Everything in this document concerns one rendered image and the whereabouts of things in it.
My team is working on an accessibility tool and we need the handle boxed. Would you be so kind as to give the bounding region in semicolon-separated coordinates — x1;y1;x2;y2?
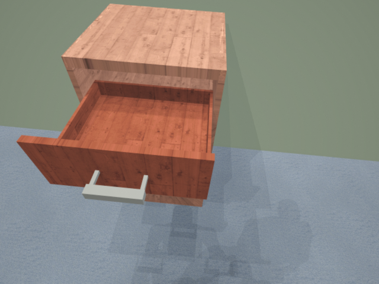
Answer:
82;170;148;205

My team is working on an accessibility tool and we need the cabinet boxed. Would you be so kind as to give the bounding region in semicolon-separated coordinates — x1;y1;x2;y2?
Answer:
61;4;227;207

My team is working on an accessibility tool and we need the drawer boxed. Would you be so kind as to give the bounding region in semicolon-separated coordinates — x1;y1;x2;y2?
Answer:
17;80;215;199

